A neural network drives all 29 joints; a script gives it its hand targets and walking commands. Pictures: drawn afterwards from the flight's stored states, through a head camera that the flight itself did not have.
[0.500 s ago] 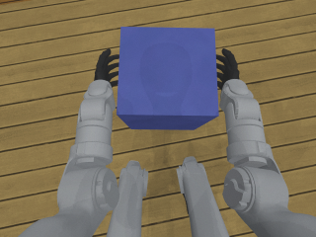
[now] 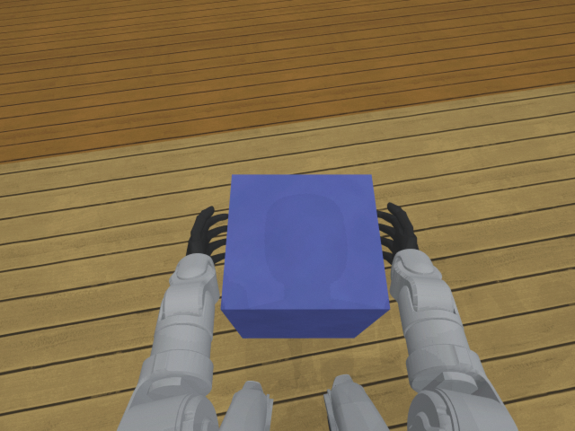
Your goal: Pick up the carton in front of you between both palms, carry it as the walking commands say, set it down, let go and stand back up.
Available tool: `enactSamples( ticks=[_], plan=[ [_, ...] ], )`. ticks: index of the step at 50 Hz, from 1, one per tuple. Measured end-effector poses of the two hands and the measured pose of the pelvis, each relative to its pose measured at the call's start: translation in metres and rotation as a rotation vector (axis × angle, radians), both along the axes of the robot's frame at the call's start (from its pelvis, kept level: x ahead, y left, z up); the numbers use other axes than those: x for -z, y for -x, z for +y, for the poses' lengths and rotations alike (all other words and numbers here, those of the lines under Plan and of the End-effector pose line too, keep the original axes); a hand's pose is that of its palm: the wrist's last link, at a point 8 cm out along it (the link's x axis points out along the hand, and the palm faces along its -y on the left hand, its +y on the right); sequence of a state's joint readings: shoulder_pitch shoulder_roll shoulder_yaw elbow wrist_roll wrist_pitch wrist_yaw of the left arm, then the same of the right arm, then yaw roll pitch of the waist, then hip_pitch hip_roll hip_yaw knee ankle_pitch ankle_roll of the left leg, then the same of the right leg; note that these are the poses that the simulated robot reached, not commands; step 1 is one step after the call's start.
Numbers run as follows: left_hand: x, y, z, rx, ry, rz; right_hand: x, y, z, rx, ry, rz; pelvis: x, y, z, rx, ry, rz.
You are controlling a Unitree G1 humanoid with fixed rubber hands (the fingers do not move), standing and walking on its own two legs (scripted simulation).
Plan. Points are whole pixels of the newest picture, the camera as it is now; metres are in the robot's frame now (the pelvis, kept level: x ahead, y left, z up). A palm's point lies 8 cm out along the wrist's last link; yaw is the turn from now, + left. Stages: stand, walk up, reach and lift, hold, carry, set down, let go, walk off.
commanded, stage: reach and lift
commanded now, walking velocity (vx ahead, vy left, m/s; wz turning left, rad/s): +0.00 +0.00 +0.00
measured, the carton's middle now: (299, 265) +0.39 -0.01 -0.11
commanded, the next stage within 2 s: hold in 1.50 s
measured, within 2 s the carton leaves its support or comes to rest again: neither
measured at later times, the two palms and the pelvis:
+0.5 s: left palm (160, 251) +0.33 +0.15 +0.11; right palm (440, 241) +0.32 -0.15 +0.11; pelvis +0.04 +0.00 +0.09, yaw +0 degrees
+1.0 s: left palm (155, 249) +0.32 +0.15 +0.12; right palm (446, 237) +0.32 -0.15 +0.12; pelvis +0.03 +0.00 +0.10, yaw +0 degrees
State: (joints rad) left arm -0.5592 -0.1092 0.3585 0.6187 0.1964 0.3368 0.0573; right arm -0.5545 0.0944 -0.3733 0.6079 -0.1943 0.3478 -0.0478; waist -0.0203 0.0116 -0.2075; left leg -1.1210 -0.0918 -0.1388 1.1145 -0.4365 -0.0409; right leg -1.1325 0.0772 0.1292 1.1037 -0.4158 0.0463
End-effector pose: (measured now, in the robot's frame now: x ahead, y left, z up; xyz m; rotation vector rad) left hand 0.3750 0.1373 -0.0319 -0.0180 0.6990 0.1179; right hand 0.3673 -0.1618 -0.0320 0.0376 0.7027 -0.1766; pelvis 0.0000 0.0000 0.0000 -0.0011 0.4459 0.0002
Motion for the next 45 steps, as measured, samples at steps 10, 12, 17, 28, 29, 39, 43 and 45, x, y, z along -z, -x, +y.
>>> enactSamples(
  ticks=[10,12,17,28,29,39,43,45],
  plan=[
    [-0.06,0.021,0.003,-0.01,0.0,-0.001,-0.06,0.018,0.003,-0.011,0.003,-0.001,-0.049,-0.021,0.0,0.002,0.0,-0.158],
    [-0.072,0.025,0.004,-0.011,-0.001,-0.003,-0.072,0.021,0.004,-0.014,0.004,-0.003,-0.058,-0.025,0.0,0.002,0.0,-0.194],
    [-0.1,0.035,0.006,-0.013,-0.005,-0.01,-0.101,0.03,0.005,-0.021,0.008,-0.01,-0.076,-0.034,-0.001,0.001,0.0,-0.285],
    [-0.145,0.053,0.009,0.006,-0.033,-0.017,-0.145,0.047,0.009,-0.05,0.036,-0.016,-0.094,-0.035,-0.001,0.003,0.0,-0.46],
    [-0.146,0.054,0.009,0.007,-0.036,-0.012,-0.146,0.047,0.009,-0.052,0.037,-0.011,-0.094,-0.034,-0.002,0.003,0.0,-0.469],
    [-0.146,0.058,0.008,0.01,-0.038,0.004,-0.146,0.051,0.007,-0.052,0.04,0.005,-0.093,-0.021,-0.002,0.003,-0.001,-0.498],
    [-0.149,0.055,0.008,0.009,-0.039,-0.004,-0.148,0.049,0.007,-0.052,0.04,-0.003,-0.093,-0.021,-0.003,0.004,-0.001,-0.498],
    [-0.15,0.054,0.008,0.008,-0.038,-0.007,-0.15,0.048,0.007,-0.052,0.038,-0.006,-0.094,-0.022,-0.003,0.005,-0.001,-0.498]
  ],
)
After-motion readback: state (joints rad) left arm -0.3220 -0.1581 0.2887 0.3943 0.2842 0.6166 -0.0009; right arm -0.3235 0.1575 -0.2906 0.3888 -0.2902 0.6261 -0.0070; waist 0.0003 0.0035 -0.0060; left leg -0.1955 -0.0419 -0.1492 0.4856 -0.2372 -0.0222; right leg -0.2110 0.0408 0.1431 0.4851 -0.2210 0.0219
